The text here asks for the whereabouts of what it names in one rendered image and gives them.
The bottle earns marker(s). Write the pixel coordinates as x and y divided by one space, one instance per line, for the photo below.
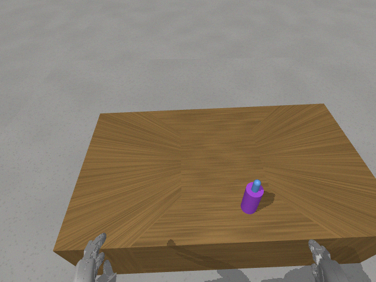
252 196

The left robot hand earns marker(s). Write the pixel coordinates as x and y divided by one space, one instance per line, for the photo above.
87 268

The right robot hand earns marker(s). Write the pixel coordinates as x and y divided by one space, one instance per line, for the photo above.
325 269

